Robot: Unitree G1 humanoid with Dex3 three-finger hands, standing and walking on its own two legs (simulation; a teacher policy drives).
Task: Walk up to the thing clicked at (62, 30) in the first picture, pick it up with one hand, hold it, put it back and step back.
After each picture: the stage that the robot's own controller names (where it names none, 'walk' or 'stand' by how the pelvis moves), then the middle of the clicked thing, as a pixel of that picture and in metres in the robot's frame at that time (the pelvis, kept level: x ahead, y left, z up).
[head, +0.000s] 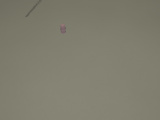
stand; (63, 28) +1.76 +0.32 -0.72
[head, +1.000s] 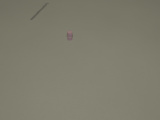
walk; (69, 35) +1.65 +0.17 -0.71
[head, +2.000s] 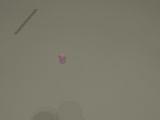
walk; (62, 58) +1.13 +0.20 -0.72
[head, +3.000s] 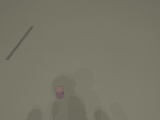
walk; (59, 92) +0.73 +0.21 -0.71
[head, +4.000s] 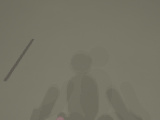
stand; out of the picture +0.44 +0.24 -0.70
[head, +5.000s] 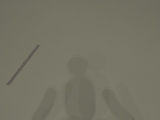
stand; out of the picture +0.40 +0.20 -0.72
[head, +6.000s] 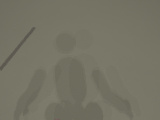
stand; out of the picture +0.36 +0.16 -0.71
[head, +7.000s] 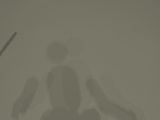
walk; out of the picture +0.36 +0.23 -0.68
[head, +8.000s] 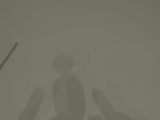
walk; out of the picture +0.38 +0.26 -0.69
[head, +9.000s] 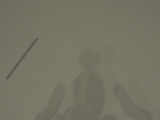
walk; out of the picture +0.41 +0.26 -0.70
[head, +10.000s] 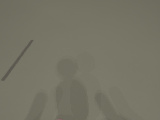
stand; out of the picture +0.44 +0.21 -0.70
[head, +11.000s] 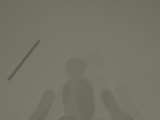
stand; out of the picture +0.44 +0.19 -0.71
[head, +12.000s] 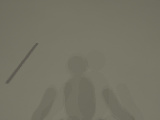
stand; out of the picture +0.42 +0.21 -0.72
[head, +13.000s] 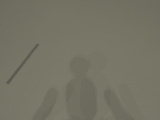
stand; out of the picture +0.42 +0.21 -0.72
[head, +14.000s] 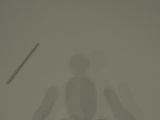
stand; out of the picture +0.41 +0.20 -0.72
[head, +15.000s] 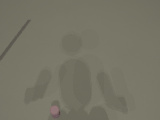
go down; (55, 112) +0.44 +0.20 -0.68
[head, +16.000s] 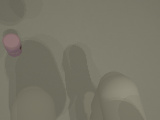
go down; (13, 45) +0.53 +0.20 -0.30
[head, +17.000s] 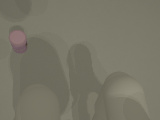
close in; (19, 42) +0.53 +0.19 -0.29
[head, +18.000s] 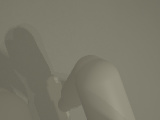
close in; out of the picture +0.52 +0.23 -0.25
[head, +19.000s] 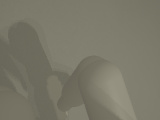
close; out of the picture +0.51 +0.24 -0.26
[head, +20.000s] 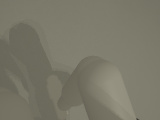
close; out of the picture +0.49 +0.22 -0.26
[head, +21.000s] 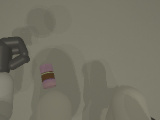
lift; (47, 76) +0.43 +0.14 -0.37
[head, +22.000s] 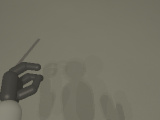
lift; out of the picture +0.34 +0.19 -0.69
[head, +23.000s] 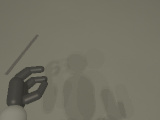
hold; out of the picture +0.33 +0.24 -0.70
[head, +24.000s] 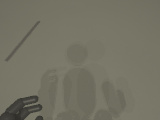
stand; out of the picture +0.34 +0.26 -0.66
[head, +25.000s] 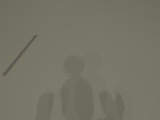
stand; out of the picture +0.31 +0.29 -0.68
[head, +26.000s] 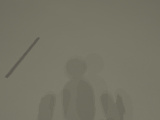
stand; out of the picture +0.31 +0.30 -0.68
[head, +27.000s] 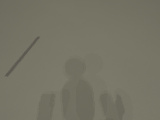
hold; out of the picture +0.31 +0.32 -0.68
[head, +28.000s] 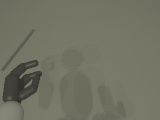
close; out of the picture +0.31 +0.34 -0.69
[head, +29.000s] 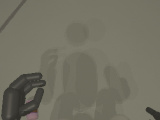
close; (31, 110) +0.35 +0.34 -0.56
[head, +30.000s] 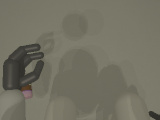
close; (25, 87) +0.40 +0.33 -0.42
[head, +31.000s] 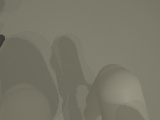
close in; out of the picture +0.38 +0.36 -0.28
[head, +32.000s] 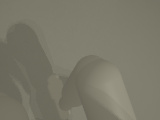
hold; out of the picture +0.35 +0.38 -0.28
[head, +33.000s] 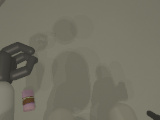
hold; (28, 100) +0.38 +0.31 -0.50
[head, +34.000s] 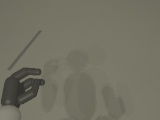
close; out of the picture +0.31 +0.34 -0.70
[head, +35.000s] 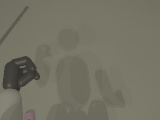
crouch; out of the picture +0.34 +0.34 -0.65
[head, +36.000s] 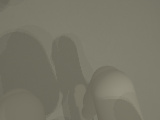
lower; out of the picture +0.40 +0.34 -0.31
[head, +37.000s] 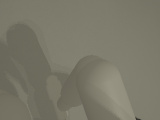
lower; out of the picture +0.36 +0.36 -0.28
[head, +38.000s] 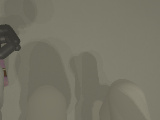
hold; out of the picture +0.39 +0.32 -0.34
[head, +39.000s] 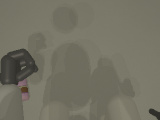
lower; (21, 90) +0.40 +0.31 -0.45
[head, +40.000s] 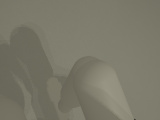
lower; out of the picture +0.38 +0.36 -0.29
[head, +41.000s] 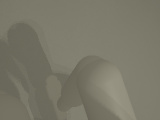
lower; out of the picture +0.37 +0.36 -0.29
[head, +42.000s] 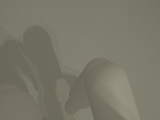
hold; out of the picture +0.38 +0.35 -0.29
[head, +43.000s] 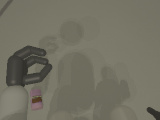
hold; (36, 99) +0.39 +0.29 -0.51
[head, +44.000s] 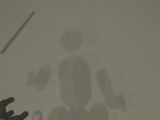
stand; out of the picture +0.34 +0.31 -0.69
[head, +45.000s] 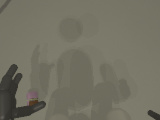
withdraw; (32, 102) +0.38 +0.30 -0.53
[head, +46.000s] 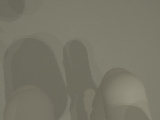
rise; out of the picture +0.42 +0.31 -0.29
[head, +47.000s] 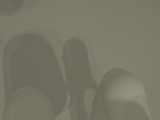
rise; out of the picture +0.42 +0.31 -0.30
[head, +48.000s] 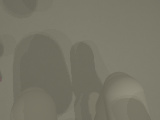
lower; out of the picture +0.42 +0.30 -0.32
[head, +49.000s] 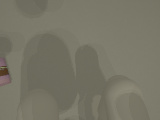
lower; out of the picture +0.42 +0.29 -0.34
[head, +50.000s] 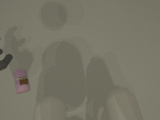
walk; (21, 81) +0.42 +0.28 -0.42
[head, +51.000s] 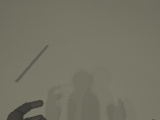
hold; out of the picture +0.34 +0.28 -0.69
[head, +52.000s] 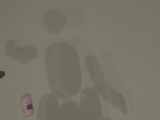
withdraw; (27, 106) +0.37 +0.30 -0.63
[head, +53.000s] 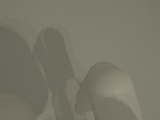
hold; out of the picture +0.42 +0.30 -0.29
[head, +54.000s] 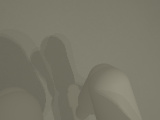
lower; out of the picture +0.42 +0.30 -0.30
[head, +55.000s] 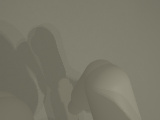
lower; out of the picture +0.41 +0.31 -0.29
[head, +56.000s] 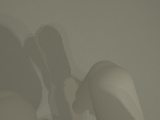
stand; out of the picture +0.41 +0.30 -0.30
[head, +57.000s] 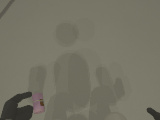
hold; (38, 103) +0.40 +0.26 -0.56
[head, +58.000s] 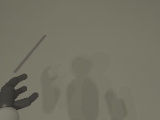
rise; out of the picture +0.36 +0.27 -0.72
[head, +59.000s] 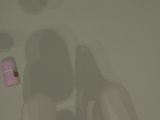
lower; (10, 73) +0.42 +0.27 -0.42
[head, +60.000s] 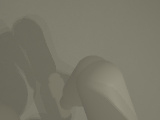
stand; out of the picture +0.41 +0.31 -0.29
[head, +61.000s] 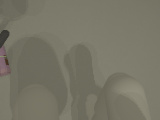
lower; out of the picture +0.44 +0.27 -0.32
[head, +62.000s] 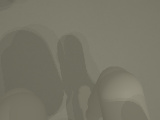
lower; out of the picture +0.44 +0.27 -0.30
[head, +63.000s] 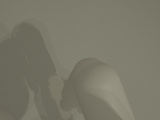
lower; out of the picture +0.43 +0.28 -0.30
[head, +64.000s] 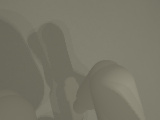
stand; out of the picture +0.44 +0.23 -0.30
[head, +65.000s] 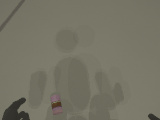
stand; (56, 104) +0.42 +0.15 -0.59
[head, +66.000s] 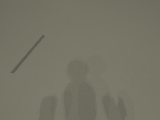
stand; out of the picture +0.38 +0.11 -0.69
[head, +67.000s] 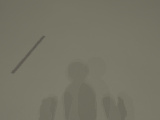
stand; out of the picture +0.39 +0.07 -0.68
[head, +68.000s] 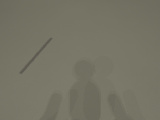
stand; out of the picture +0.40 +0.04 -0.73
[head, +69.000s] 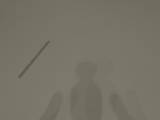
stand; out of the picture +0.41 +0.03 -0.75
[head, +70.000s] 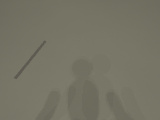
walk; out of the picture +0.41 +0.00 -0.75
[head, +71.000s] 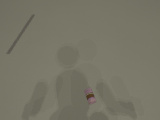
walk; (90, 96) +0.57 -0.02 -0.72
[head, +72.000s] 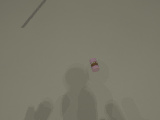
walk; (94, 64) +0.87 -0.07 -0.72
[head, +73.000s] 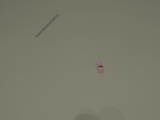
walk; (99, 67) +1.08 -0.09 -0.73
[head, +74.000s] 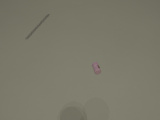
stand; (96, 68) +1.05 -0.12 -0.75
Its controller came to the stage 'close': yes
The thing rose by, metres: 0.01
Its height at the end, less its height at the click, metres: -0.02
